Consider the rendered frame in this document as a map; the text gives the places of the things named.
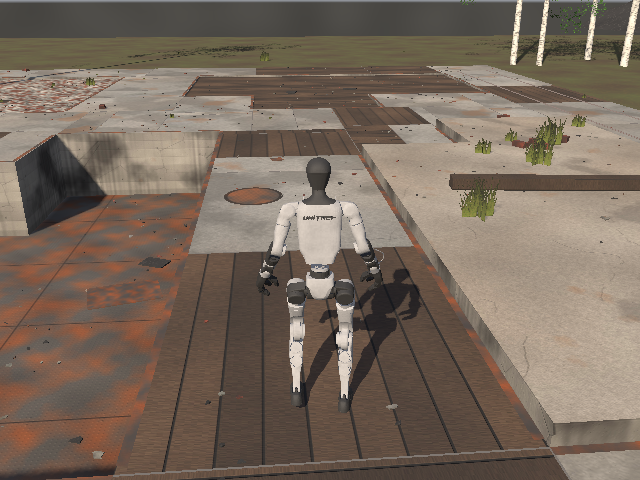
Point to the robot right hand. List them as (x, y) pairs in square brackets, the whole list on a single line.
[(369, 276)]

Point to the humanoid robot head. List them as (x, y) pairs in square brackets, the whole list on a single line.
[(318, 173)]

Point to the right robot forearm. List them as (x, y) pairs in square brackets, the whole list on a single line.
[(371, 260)]

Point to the robot left upper arm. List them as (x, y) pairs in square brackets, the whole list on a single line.
[(287, 211)]

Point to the robot right upper arm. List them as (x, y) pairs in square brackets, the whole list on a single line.
[(350, 210)]

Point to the robot left hand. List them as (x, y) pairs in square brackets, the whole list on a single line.
[(267, 281)]

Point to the left robot forearm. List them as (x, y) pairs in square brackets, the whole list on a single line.
[(269, 264)]

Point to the humanoid robot torso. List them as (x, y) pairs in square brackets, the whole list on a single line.
[(319, 236)]

